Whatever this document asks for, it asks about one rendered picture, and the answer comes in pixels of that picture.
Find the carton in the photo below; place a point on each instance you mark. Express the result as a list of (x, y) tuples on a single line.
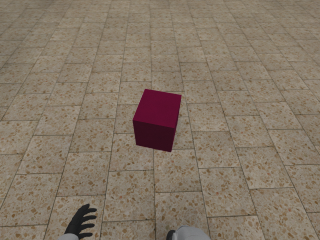
[(155, 120)]

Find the robot right thigh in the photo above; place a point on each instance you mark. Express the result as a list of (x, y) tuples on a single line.
[(189, 233)]

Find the left robot hand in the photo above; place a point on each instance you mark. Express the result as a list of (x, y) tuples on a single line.
[(75, 227)]

